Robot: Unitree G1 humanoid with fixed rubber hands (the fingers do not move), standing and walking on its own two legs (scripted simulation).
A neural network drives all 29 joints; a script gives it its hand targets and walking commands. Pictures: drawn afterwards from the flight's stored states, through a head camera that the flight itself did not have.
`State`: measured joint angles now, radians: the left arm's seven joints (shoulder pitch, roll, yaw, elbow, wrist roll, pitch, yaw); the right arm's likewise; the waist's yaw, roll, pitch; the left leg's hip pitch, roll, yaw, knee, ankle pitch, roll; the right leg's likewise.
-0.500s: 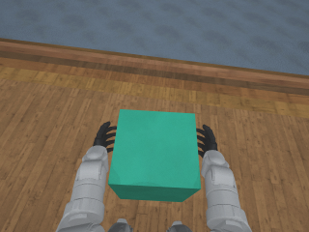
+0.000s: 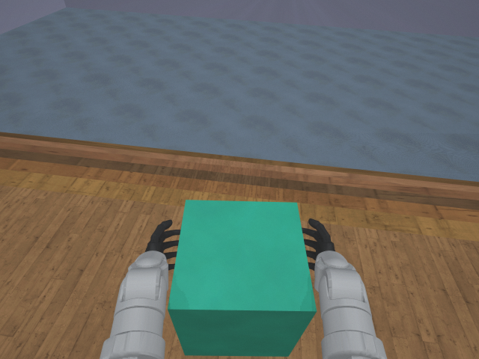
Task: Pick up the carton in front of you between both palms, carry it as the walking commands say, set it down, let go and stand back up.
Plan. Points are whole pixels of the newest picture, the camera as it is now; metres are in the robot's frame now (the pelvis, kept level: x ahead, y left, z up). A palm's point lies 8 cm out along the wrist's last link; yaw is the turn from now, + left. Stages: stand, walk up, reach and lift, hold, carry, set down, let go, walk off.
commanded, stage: reach and lift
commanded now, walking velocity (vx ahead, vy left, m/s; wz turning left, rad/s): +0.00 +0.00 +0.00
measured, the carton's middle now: (239, 281) +0.30 +0.00 -0.05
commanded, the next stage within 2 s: hold in 0.86 s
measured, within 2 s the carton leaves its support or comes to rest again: neither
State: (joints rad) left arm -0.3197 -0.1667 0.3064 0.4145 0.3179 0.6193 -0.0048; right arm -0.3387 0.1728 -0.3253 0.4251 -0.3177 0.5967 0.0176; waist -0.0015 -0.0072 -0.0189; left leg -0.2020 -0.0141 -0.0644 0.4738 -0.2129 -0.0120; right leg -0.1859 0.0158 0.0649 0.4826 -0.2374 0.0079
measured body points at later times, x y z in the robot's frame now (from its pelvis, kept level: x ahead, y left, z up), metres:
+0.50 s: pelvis +0.01 +0.00 +0.01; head -0.01 +0.01 +0.45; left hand +0.32 +0.15 +0.03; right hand +0.32 -0.15 +0.03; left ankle +0.03 +0.13 -0.74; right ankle +0.02 -0.13 -0.74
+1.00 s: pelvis +0.01 +0.00 +0.01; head -0.03 +0.00 +0.46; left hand +0.31 +0.15 +0.05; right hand +0.31 -0.15 +0.05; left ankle +0.03 +0.13 -0.74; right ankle +0.02 -0.13 -0.74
